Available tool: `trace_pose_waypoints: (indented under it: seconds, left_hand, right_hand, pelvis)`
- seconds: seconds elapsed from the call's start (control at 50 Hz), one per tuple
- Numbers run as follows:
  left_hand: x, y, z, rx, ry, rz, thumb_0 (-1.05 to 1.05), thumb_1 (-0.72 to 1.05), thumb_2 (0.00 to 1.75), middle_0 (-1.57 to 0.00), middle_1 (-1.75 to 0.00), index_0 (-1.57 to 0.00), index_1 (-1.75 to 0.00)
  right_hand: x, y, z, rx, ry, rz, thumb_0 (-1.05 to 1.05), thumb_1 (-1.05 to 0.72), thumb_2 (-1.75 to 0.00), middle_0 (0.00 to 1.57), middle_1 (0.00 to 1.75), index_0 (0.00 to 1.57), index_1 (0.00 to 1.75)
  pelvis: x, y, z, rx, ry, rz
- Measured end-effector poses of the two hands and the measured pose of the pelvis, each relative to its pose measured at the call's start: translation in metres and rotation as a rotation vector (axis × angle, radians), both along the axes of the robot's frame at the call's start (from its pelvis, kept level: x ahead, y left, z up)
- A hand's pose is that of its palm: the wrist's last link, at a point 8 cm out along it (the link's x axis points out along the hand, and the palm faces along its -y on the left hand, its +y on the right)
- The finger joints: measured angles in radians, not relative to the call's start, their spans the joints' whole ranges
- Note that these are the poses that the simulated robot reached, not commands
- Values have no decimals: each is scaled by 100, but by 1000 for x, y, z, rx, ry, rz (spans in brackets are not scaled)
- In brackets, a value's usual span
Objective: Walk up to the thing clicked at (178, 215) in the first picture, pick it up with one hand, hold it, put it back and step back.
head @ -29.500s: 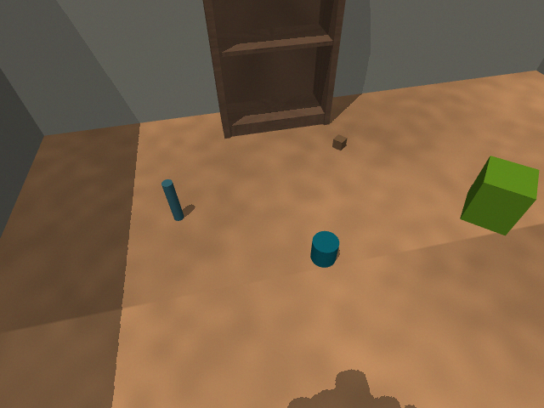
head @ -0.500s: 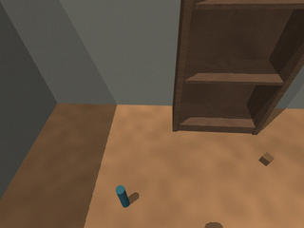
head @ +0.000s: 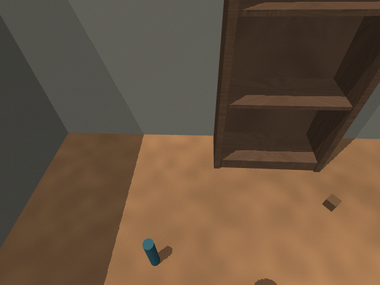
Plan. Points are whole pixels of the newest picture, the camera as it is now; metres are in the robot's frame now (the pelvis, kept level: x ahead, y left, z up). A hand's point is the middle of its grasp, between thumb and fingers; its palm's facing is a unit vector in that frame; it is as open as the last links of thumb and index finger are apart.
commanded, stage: stand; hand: left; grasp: from the side
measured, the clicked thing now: (152, 253) +0.41 +0.22 -0.66
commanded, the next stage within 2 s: step back in 0.40 s
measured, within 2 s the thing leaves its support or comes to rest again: neither
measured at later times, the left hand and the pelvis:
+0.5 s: hand out of the picture +0.07 +0.26 -0.16, palm faces +0.00 -0.94 -0.35, open 7.4 cm; pelvis -0.01 +0.00 +0.00, yaw +0 degrees
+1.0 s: hand out of the picture +0.03 +0.29 -0.18, palm faces +0.03 -0.92 -0.39, open 7.4 cm; pelvis -0.10 +0.02 -0.03, yaw +4 degrees
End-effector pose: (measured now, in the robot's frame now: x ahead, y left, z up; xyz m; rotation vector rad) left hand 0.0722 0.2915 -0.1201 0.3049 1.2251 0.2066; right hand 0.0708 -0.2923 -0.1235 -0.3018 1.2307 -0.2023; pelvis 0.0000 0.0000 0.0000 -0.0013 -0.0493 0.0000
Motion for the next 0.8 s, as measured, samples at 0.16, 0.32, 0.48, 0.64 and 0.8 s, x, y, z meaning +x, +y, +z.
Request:
trace_pose_waypoints:
  seconds: [0.16,0.32,0.48,0.64,0.8]
  left_hand:
    - [-5,1,-1,-3,17,4,0,90,90,-20,-30,-21,-30]
    - [-11,2,-2,-2,31,6,1,90,90,-20,-30,-21,-30]
    - [-13,7,-4,9,19,21,1,90,90,-20,-30,-21,-30]
    - [-24,16,-8,70,24,-7,0,90,90,-20,-30,-21,-30]
    - [-56,11,-3,86,29,-14,0,90,90,-20,-30,-21,-30]
  right_hand:
    - [-1,0,1,-1,6,-2,0,-90,-90,20,30,20,30]
    - [-4,0,0,1,16,-4,0,-90,-90,20,30,20,30]
    - [-6,-4,-2,2,18,-12,0,-90,-90,20,30,20,30]
    - [-15,-25,-12,-16,12,-15,0,-90,-90,20,30,20,30]
    - [-27,-34,-19,-22,2,-2,0,-90,-90,20,30,20,30]
  pelvis:
    - [0,0,0,1,1,-2]
    - [0,0,1,1,1,-2]
    - [-10,-1,-3,-1,11,-1]
    - [-38,-10,-17,13,22,-5]
    - [-61,-10,-20,28,26,-3]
